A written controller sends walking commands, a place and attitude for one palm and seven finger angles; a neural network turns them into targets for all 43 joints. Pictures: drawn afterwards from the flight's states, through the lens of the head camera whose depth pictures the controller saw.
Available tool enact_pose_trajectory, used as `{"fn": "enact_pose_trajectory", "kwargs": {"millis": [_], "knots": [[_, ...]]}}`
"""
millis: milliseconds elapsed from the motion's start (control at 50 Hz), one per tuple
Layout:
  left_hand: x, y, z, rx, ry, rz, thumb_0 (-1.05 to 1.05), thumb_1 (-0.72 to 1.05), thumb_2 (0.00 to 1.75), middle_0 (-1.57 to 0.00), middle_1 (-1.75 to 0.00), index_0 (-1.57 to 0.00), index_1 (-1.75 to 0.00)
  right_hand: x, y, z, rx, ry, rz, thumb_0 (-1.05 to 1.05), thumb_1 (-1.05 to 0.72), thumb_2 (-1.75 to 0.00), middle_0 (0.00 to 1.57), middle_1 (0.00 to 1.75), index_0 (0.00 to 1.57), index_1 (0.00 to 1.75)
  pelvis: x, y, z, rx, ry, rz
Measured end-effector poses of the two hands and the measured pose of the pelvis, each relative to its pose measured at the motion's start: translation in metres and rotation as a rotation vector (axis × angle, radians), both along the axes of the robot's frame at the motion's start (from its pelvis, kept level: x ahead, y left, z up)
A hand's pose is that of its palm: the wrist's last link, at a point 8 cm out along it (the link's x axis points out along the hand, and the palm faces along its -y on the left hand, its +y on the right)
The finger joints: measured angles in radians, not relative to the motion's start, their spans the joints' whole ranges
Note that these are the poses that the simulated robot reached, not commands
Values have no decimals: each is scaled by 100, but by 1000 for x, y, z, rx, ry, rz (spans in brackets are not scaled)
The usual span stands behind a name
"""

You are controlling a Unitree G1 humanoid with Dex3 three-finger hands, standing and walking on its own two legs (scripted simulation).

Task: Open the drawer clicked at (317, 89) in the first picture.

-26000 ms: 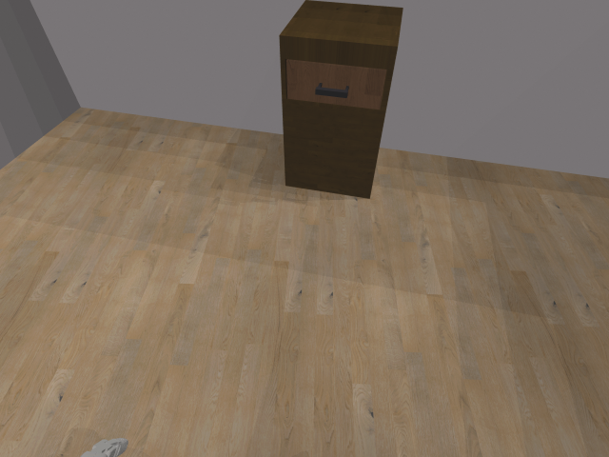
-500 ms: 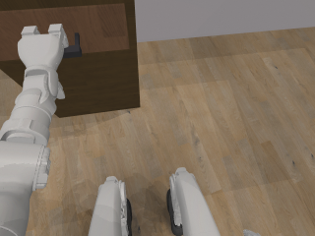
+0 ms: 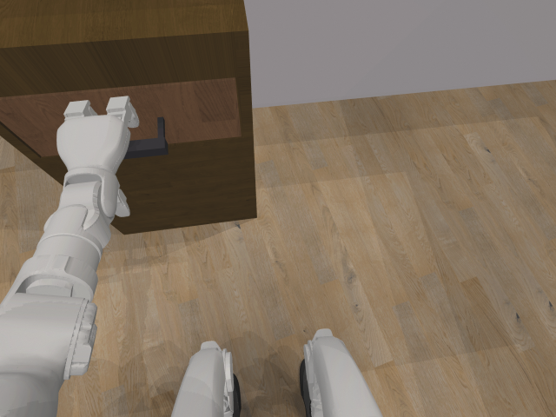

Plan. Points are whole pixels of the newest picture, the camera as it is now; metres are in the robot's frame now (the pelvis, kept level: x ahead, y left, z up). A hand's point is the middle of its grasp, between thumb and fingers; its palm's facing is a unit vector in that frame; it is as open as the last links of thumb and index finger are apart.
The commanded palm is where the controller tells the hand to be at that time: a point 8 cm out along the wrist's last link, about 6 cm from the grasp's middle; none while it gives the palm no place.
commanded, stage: lift the fingers back up to retry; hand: left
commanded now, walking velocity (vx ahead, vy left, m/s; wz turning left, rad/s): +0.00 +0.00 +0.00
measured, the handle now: (129, 138) +0.57 +0.23 -0.08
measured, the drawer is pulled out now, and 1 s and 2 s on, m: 0.00 0.00 0.00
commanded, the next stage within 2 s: re-aim the fingers above the handle in 0.24 s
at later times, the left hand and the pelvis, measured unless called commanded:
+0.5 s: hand (102, 164) +0.49 +0.24 -0.03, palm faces -0.01 +0.00 -1.00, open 13.8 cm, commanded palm +0.47 +0.22 +0.03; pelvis +0.02 +0.00 +0.02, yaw +0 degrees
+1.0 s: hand (97, 174) +0.47 +0.24 -0.03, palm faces -0.06 +0.04 -1.00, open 13.8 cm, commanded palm +0.46 +0.22 +0.03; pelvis +0.01 +0.00 +0.02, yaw +0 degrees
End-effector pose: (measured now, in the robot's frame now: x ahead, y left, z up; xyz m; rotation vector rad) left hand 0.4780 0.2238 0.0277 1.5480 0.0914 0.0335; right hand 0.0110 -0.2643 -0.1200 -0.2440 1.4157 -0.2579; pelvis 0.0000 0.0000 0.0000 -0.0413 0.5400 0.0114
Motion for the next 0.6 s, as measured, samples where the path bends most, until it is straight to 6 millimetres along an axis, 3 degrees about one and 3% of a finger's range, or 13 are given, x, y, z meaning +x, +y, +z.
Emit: {"fn": "enact_pose_trajectory", "kwargs": {"millis": [100, 260, 420, 600], "knots": [[-2, 4, 10, 7, 5, 27, 0, -48, 30, -32, -120, -32, -120, 15, -4, 14, 2, 4, 2, 0, -90, -90, 20, 30, 20, 30, 12, 0, 15, 3, -22, -2], [-11, -1, 2, -18, 78, 7, 0, -48, 30, -32, -120, -32, -120, 41, -9, 27, -10, -22, 19, 0, -90, -90, 20, 30, 20, 30, 25, -1, 28, 7, -36, 0], [-9, 0, -2, -13, -8, -20, 0, -48, 30, -32, -120, -32, -120, 55, -10, 19, -15, -29, 41, 0, -90, -90, 20, 30, 20, 30, 26, -1, 20, 5, -19, 0], [-13, 18, 0, 39, 36, 75, 0, -48, 30, -32, -120, -32, -120, 51, 1, 12, 29, -14, 29, 0, -90, -90, 20, 30, 20, 30, 23, 2, 22, 5, -27, 1]]}}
